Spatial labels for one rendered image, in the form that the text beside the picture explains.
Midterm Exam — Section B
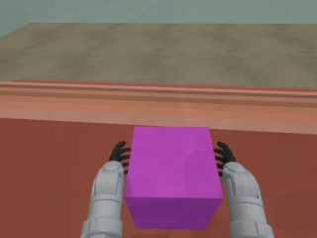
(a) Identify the robot left hand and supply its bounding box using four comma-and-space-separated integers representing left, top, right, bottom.
108, 141, 132, 175

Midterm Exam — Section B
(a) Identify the carton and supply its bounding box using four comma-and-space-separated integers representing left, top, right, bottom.
124, 126, 224, 230

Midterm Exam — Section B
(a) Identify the robot right hand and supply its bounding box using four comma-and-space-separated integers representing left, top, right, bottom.
213, 141, 236, 177

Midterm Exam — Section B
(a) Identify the robot left forearm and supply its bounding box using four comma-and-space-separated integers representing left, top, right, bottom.
80, 161, 125, 238

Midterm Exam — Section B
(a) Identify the robot right forearm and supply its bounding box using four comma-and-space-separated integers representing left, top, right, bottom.
222, 162, 274, 238

